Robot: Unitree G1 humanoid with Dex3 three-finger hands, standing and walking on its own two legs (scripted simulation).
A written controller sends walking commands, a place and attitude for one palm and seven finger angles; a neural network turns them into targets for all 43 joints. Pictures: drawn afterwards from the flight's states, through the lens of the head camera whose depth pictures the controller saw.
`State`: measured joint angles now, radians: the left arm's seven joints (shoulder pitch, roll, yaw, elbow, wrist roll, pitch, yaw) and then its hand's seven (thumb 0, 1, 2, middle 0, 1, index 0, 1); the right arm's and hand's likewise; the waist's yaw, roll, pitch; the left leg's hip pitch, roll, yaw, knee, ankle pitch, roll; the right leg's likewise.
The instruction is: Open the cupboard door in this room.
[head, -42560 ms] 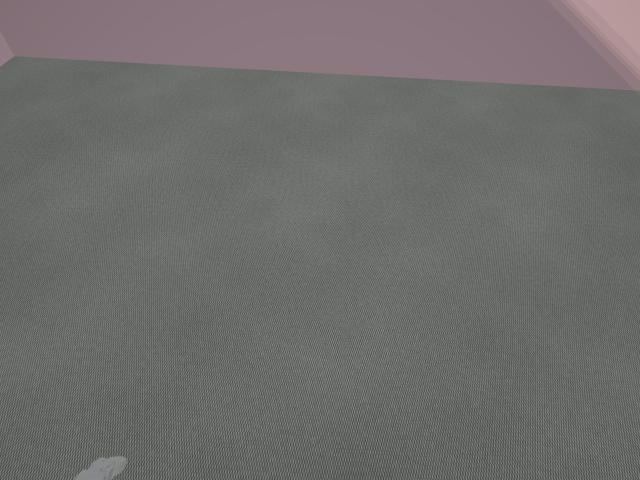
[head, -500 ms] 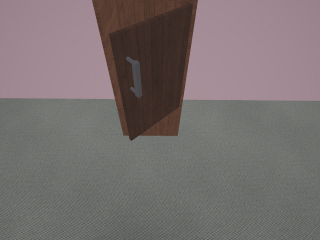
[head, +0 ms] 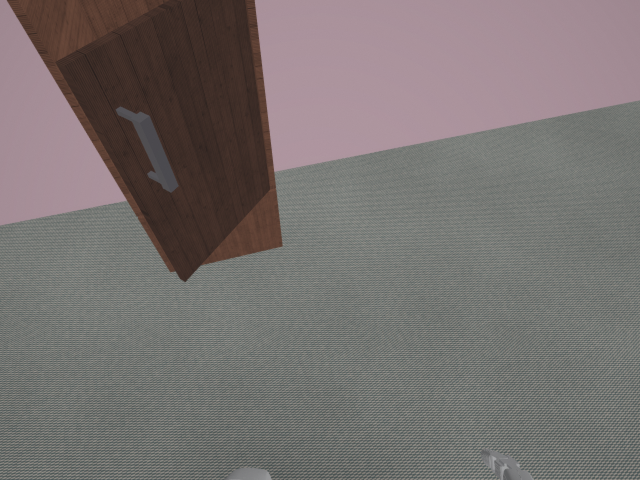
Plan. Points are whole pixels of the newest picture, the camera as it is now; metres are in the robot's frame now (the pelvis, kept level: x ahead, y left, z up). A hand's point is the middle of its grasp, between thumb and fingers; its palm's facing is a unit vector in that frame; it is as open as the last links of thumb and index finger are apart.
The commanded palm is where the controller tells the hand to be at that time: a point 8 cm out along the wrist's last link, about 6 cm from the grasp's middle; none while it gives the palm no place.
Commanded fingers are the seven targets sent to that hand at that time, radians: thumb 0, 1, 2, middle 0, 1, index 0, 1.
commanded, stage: walk to a spot facing it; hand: left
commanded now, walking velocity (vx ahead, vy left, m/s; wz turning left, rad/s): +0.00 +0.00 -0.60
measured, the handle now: (148, 151) +0.58 +0.35 +0.00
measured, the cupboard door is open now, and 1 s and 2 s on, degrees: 43 43 43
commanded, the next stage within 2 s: none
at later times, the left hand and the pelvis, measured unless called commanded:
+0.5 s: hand (208, 461) +0.15 +0.18 -0.18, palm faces -0.30 -0.92 -0.25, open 7.4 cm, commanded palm none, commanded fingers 0.00 0.90 0.90 -0.20 -0.30 -0.20 -0.30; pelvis +0.00 +0.00 -0.01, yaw -17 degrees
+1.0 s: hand (270, 420) +0.21 +0.10 -0.17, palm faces -0.56 -0.80 -0.21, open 7.4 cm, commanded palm none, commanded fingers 0.00 0.90 0.90 -0.20 -0.30 -0.20 -0.30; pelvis +0.06 -0.05 +0.00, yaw -36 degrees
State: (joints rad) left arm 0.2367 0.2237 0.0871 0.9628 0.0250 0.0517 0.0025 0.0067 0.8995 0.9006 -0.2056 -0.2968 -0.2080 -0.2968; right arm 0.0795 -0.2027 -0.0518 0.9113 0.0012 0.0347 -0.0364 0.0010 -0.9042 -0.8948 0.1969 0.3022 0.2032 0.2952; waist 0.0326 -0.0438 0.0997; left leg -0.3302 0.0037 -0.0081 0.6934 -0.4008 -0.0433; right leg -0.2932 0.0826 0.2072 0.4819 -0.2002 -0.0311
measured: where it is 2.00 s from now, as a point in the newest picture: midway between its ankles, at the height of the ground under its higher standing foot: (453, 437)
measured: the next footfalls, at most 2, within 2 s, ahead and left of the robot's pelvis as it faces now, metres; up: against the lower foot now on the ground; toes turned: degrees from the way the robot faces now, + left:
left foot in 0.04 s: +0.04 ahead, +0.16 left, +0.00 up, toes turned -3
right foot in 0.28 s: +0.05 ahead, -0.14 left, +0.00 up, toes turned -10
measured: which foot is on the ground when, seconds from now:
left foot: up 0.00-0.02, down 0.04-0.28, up 0.30-0.52, down 0.54-0.80, up 0.82-1.00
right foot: down 0.00-0.04, up 0.06-0.26, down 0.28-0.52, up 0.54-0.78, down 0.80-1.00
